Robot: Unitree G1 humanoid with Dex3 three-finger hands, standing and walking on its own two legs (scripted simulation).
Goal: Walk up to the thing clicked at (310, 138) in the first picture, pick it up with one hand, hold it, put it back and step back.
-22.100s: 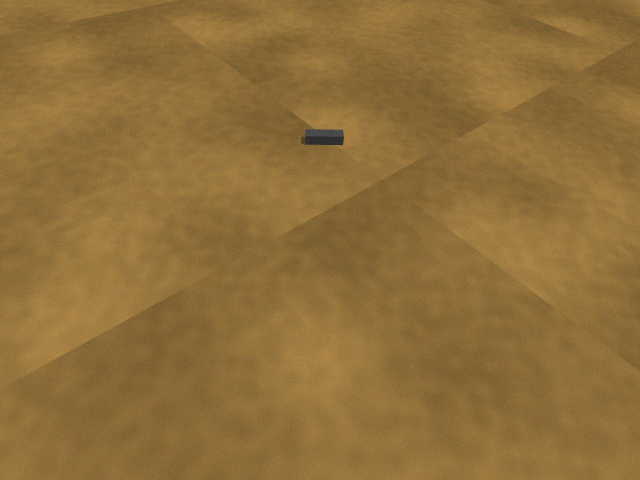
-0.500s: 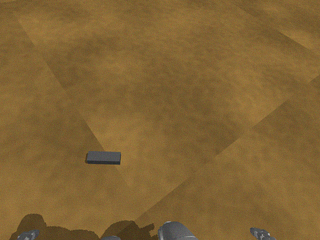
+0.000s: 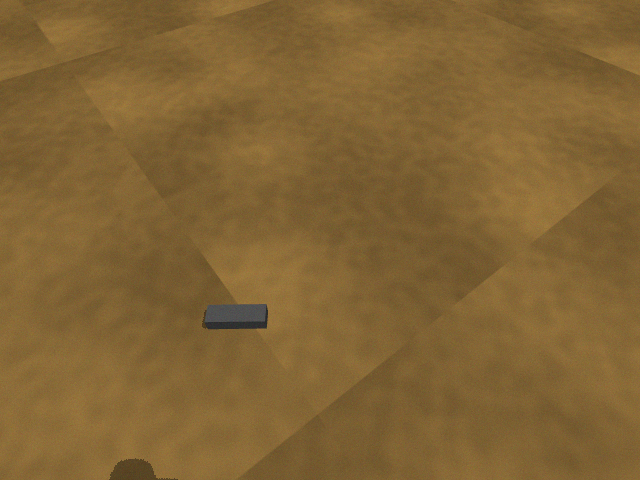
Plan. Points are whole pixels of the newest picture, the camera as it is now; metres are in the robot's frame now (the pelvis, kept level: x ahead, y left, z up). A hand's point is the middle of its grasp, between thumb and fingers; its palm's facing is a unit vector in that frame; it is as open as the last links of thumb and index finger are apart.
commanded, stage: walk up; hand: left
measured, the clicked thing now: (237, 316) +0.72 +0.29 -0.74
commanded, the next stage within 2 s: stand in 1.04 s
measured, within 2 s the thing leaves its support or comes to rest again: neither
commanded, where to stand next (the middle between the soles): +0.34 +0.05 m, yaw +0 degrees
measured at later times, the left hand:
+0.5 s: hand out of the picture +0.08 +0.27 -0.14, palm faces +0.03 -0.93 -0.37, open 7.4 cm
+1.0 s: hand out of the picture +0.13 +0.28 -0.14, palm faces +0.03 -0.94 -0.34, open 7.4 cm
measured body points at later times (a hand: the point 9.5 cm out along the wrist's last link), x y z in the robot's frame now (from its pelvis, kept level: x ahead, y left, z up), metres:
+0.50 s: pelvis +0.01 +0.01 +0.00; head +0.02 +0.00 +0.45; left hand +0.08 +0.32 -0.12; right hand +0.10 -0.30 -0.13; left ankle +0.02 +0.14 -0.73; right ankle +0.03 -0.12 -0.73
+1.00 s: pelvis +0.03 +0.02 +0.01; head +0.04 +0.03 +0.46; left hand +0.12 +0.33 -0.11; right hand +0.15 -0.27 -0.11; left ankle +0.02 +0.14 -0.73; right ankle +0.03 -0.12 -0.73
